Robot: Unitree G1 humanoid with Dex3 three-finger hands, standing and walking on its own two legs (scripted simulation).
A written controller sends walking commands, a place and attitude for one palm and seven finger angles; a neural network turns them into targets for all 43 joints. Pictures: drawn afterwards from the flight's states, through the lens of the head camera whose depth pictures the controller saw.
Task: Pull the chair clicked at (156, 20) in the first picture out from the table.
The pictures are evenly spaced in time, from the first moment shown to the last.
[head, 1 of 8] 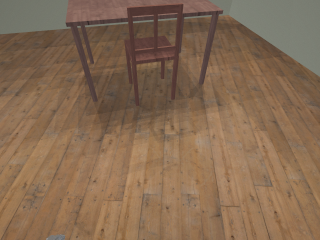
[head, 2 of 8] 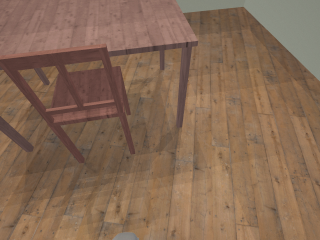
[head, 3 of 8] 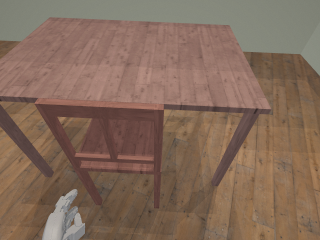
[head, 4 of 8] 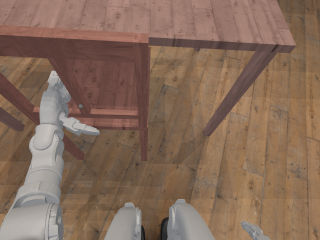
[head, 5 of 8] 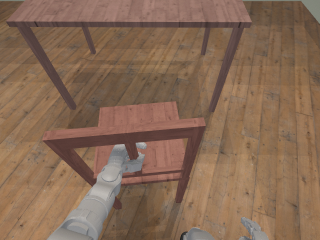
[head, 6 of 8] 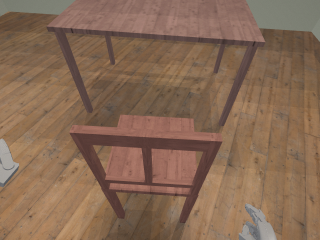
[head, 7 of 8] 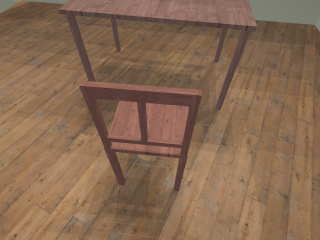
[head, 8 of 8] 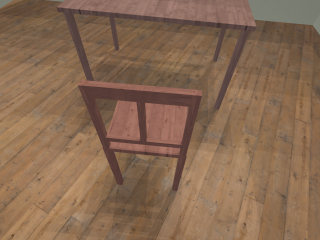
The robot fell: no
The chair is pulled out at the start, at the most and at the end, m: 0.00 0.61 0.61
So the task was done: yes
